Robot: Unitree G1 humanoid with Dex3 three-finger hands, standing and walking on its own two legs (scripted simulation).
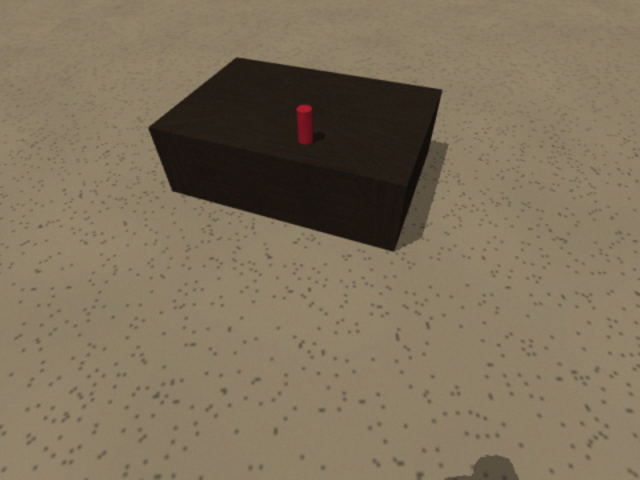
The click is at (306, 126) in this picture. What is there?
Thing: squat round
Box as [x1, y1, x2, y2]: [297, 105, 312, 143]
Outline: 300,105 297,107 298,140 301,143 309,143 312,140 311,107 308,105
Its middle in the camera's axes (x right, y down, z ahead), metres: -0.05 -0.45 +1.54
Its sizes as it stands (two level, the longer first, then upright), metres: 0.059 0.059 0.142
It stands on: a support 0.36 m high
